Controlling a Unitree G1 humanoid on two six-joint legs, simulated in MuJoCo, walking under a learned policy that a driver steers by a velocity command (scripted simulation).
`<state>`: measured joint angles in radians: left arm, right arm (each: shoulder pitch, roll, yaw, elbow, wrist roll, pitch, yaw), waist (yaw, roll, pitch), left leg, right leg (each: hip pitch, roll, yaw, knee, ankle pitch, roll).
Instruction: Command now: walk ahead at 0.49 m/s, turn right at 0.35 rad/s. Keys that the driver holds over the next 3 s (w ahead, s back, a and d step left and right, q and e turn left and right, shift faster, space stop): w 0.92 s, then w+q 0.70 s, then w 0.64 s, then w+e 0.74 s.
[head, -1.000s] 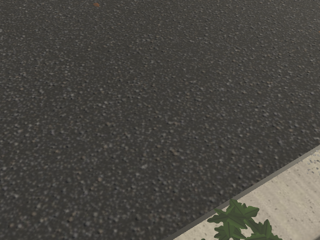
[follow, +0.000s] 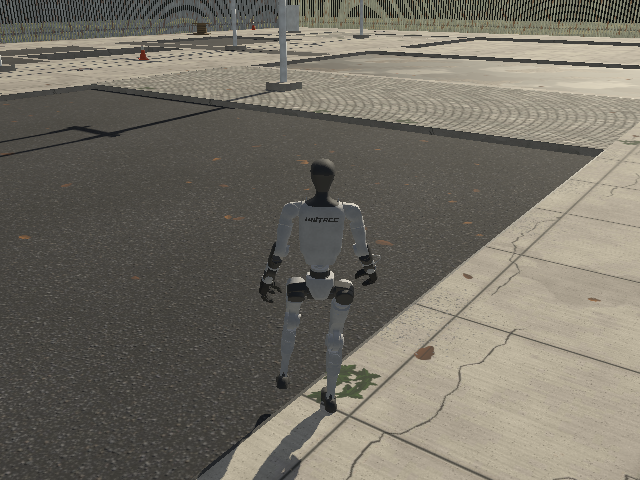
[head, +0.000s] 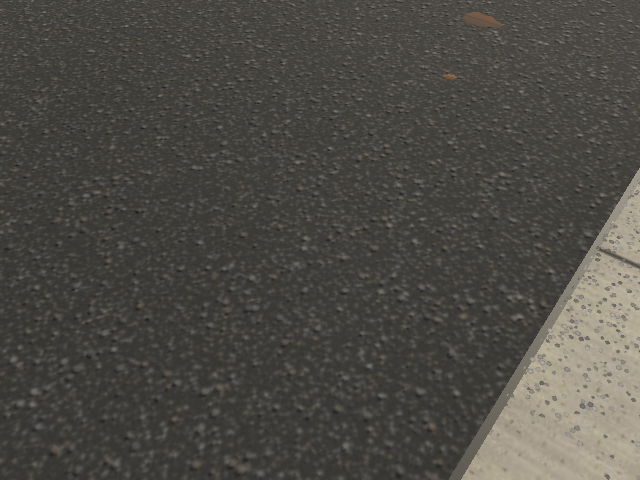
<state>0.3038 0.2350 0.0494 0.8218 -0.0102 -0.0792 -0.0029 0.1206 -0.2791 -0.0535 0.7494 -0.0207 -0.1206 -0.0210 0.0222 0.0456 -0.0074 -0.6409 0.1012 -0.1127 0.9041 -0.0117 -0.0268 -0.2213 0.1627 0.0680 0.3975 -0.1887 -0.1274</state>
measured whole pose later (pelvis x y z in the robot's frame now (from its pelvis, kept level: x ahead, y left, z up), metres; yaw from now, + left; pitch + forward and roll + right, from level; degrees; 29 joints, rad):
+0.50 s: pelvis +0.30 +0.09 -0.13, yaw -3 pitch +3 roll +0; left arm 0.35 0.22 0.00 0.81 -0.03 -0.06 0.03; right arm 0.35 -0.20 -0.03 0.87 0.00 -0.07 0.03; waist 0.01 -0.03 -0.04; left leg -0.32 -0.05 -0.01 0.55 -0.28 0.05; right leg -0.74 0.03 0.03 1.88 -0.48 -0.02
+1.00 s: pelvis +0.60 +0.03 -0.12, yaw -2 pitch +2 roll -1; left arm 0.24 0.23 0.05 0.80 0.00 -0.10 -0.03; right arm 0.33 -0.26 -0.06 0.83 0.02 -0.07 -0.01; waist -0.01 0.04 -0.01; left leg -0.55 0.07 -0.06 1.18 -0.27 0.03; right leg -0.29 0.06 -0.05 0.40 -0.16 -0.08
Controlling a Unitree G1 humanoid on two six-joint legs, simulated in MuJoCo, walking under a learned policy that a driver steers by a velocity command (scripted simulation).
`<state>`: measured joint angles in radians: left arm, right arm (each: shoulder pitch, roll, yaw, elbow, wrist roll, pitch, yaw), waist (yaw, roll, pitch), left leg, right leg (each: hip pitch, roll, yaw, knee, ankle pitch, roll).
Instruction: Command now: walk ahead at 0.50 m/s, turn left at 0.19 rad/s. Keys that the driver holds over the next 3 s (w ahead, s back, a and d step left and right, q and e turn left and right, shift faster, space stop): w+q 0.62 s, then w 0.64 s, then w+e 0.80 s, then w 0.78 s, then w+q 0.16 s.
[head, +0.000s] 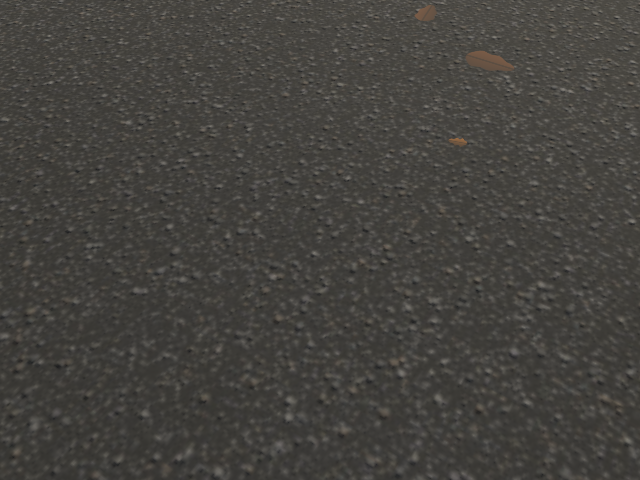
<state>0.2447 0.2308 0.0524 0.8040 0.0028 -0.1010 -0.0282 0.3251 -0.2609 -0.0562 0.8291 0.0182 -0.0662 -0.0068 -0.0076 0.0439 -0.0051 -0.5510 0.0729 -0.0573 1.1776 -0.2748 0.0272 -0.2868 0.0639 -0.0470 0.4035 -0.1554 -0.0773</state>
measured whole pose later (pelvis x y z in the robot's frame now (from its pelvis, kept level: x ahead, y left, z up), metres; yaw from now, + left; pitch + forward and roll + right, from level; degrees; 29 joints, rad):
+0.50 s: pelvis +0.27 +0.09 -0.01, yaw +15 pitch +3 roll +0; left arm 0.24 0.27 0.05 0.85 -0.01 -0.12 -0.01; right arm 0.21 -0.27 -0.07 0.65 0.01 -0.06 0.04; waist 0.01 0.00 0.03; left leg -0.42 -0.08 0.00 0.55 -0.18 0.09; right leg -0.40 -0.04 0.03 1.23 -0.40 -0.02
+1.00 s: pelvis +0.56 +0.12 -0.01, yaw +25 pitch +2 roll +0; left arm 0.18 0.26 0.05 0.76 0.00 -0.11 -0.03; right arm 0.33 -0.27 -0.05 0.73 0.01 -0.06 0.00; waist 0.00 0.03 0.00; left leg -0.40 -0.04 -0.08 1.16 -0.39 0.04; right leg -0.36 0.05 -0.02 0.49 -0.17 -0.06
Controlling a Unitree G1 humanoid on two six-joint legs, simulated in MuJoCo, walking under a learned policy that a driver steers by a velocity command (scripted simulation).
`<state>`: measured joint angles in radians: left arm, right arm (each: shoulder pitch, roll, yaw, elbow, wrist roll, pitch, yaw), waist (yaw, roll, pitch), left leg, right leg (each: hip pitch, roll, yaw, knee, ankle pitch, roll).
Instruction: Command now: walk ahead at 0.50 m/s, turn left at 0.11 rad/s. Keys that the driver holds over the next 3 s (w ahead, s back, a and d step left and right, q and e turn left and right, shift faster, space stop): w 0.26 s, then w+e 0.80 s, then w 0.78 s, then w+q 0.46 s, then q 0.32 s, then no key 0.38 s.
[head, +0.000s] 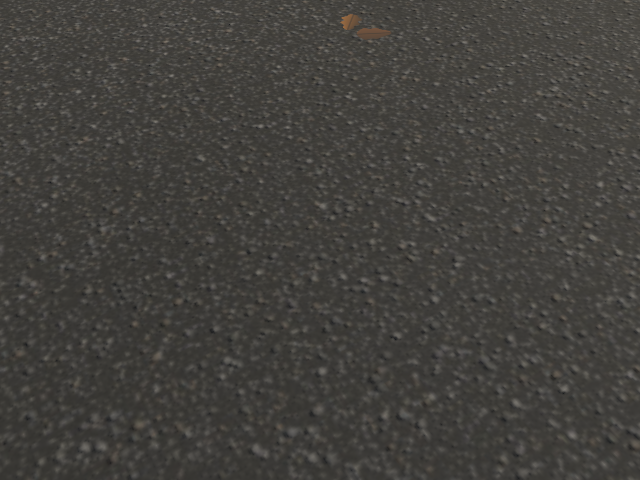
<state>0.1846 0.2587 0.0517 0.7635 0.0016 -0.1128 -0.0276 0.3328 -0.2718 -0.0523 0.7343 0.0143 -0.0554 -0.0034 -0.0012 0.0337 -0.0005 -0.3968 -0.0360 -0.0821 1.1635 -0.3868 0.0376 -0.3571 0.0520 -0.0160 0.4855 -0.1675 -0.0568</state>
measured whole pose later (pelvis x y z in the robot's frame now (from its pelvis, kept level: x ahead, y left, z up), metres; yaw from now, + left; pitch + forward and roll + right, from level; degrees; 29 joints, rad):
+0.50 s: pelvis +0.26 +0.05 +0.00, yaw -4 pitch +2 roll +0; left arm 0.38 0.29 0.04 0.88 -0.03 -0.06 0.00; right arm 0.10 -0.24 -0.04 0.63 0.00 -0.10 0.02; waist 0.06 -0.02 0.02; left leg -0.40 0.00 0.05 0.53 -0.17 0.03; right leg -0.32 0.00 0.08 1.08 -0.46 -0.03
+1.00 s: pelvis +0.49 -0.04 -0.02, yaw -21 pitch +2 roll +2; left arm 0.10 0.29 0.07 0.67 -0.02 -0.03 -0.04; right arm 0.28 -0.29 -0.07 0.83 0.01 -0.07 -0.01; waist -0.03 -0.01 0.06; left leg -0.16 0.08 0.09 1.00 -0.51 -0.03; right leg -0.50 0.02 -0.04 0.67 -0.20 -0.11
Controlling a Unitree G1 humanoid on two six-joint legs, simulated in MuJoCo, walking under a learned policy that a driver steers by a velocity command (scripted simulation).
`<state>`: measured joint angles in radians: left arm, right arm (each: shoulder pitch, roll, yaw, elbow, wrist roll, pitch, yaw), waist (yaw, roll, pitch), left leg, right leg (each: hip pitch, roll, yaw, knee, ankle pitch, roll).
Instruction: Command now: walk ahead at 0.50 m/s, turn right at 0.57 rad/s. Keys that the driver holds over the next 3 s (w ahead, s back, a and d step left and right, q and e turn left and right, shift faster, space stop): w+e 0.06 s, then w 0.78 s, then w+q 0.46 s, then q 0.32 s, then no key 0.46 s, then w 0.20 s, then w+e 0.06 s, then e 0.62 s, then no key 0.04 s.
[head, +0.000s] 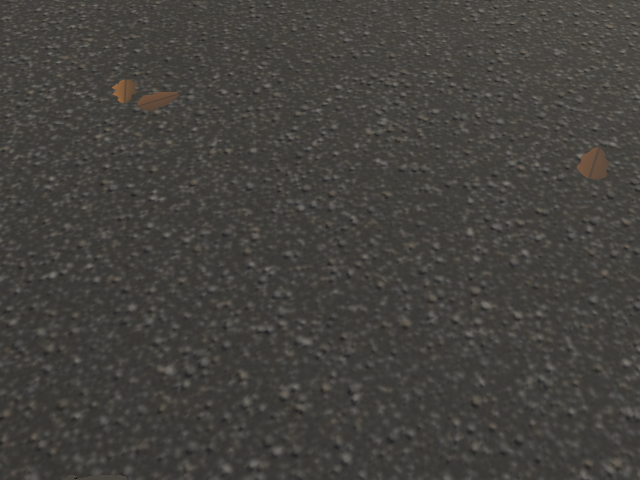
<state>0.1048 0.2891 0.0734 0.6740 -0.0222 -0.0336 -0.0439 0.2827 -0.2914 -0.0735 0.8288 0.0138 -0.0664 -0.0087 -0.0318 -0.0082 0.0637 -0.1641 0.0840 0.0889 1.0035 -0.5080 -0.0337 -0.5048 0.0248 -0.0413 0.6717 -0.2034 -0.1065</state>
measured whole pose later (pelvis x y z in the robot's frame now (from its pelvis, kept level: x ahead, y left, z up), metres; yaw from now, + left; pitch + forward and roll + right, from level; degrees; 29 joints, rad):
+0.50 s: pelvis +0.29 +0.02 +0.01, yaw -8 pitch +3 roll +0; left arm 0.39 0.30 0.07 0.82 -0.01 -0.04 0.01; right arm 0.05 -0.27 -0.04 0.71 0.00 -0.11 0.04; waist 0.07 0.00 0.01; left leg -0.49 -0.01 0.03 0.52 -0.08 0.05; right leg -0.02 0.05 0.11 0.54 -0.46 -0.05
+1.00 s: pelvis +0.56 -0.03 +0.01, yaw -6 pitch +3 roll +2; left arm 0.02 0.25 0.03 0.67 -0.01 -0.10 -0.04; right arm 0.42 -0.29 -0.05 0.90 0.02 -0.05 0.00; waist -0.10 -0.02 0.01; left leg 0.03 -0.03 -0.03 0.35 -0.41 0.01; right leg -0.48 -0.03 0.02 0.47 -0.03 -0.03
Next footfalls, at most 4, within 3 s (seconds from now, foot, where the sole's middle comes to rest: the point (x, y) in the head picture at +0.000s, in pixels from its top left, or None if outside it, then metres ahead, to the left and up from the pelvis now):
0.48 left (281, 467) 0.46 0.11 -0.75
1.00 right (407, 345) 0.71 -0.17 -0.75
1.50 left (287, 259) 0.96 0.10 -0.75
1.96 right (378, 241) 1.01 -0.13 -0.75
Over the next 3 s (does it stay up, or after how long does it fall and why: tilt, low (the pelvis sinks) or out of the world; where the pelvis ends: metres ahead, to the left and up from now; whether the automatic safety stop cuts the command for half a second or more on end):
stays up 1.11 0.02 0.02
